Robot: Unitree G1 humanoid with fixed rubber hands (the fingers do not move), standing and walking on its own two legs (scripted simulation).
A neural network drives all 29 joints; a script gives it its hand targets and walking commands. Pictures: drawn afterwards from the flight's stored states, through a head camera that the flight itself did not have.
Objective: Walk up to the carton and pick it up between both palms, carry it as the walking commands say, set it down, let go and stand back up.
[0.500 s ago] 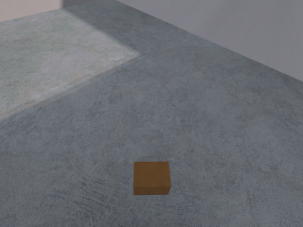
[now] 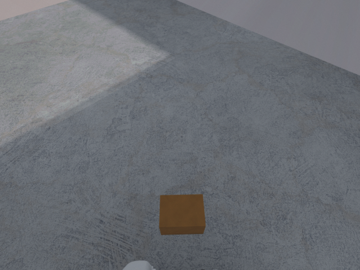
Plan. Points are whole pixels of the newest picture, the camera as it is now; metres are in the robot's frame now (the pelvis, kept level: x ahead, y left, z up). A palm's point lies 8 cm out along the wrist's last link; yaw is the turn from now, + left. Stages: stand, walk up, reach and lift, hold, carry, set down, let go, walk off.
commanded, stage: walk up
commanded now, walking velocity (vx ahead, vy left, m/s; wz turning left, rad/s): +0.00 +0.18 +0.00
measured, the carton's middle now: (181, 214) +0.46 +0.00 -0.70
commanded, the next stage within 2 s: none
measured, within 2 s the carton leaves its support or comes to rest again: neither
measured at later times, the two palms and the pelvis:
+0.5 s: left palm out of the picture -0.01 +0.32 -0.15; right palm out of the picture +0.01 -0.13 -0.12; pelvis -0.01 +0.09 +0.01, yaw -1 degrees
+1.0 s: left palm out of the picture -0.02 +0.26 -0.14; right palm out of the picture -0.05 -0.16 -0.14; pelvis -0.01 +0.05 +0.01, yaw -2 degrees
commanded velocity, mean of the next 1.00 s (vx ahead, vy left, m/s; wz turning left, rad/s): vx -0.02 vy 0.02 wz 0.00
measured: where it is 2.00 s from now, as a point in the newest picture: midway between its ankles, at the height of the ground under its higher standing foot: outside the picture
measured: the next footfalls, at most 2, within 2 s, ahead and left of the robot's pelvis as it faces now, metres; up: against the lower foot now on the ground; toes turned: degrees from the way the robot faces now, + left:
left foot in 0.28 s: +0.04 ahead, +0.19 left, +0.00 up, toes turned +2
right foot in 0.62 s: -0.02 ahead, -0.04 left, +0.00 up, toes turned -1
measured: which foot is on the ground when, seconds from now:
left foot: up 0.00-0.26, down 0.28-1.00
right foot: down 0.00-0.28, up 0.30-0.60, down 0.62-1.00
